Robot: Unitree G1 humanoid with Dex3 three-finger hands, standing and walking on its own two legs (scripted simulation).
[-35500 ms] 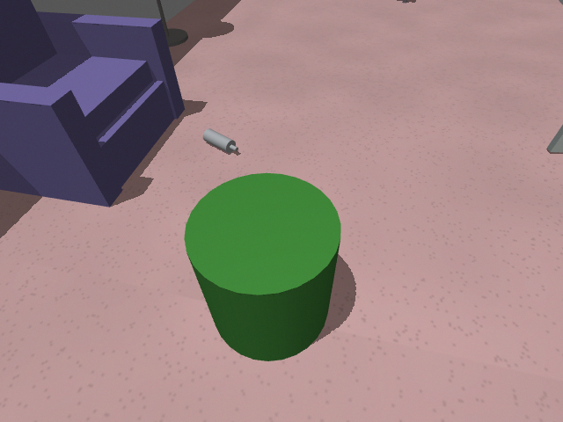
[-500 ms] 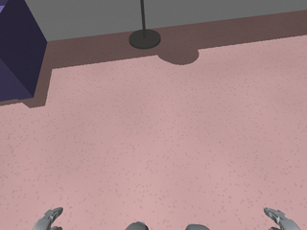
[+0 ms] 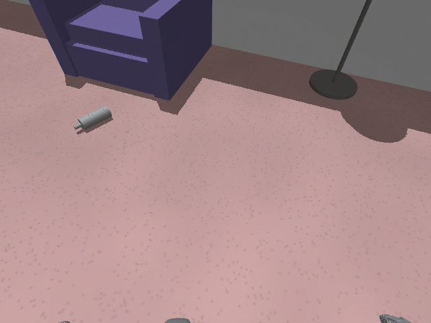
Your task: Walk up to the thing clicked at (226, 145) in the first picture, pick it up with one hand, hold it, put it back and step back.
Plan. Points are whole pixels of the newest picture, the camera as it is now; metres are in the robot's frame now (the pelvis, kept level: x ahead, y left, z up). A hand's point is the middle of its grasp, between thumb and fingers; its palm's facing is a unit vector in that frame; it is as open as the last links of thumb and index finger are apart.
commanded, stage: walk up
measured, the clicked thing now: (92, 119) +1.31 +0.95 -0.72
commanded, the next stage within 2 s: stand in 1.98 s
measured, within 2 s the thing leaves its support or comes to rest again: neither
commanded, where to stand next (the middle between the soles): +0.11 +0.05 m, yaw +45 degrees
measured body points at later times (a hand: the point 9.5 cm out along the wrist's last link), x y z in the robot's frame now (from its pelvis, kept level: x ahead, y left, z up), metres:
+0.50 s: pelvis +0.06 -0.01 -0.02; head +0.12 -0.02 +0.43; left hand +0.07 +0.33 -0.09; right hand +0.26 -0.27 -0.14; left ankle +0.03 +0.12 -0.70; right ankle +0.16 -0.10 -0.73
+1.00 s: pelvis +0.05 -0.01 -0.02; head +0.05 +0.04 +0.43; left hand -0.10 +0.30 -0.14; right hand +0.31 -0.22 -0.10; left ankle +0.00 +0.12 -0.73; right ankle +0.15 -0.11 -0.69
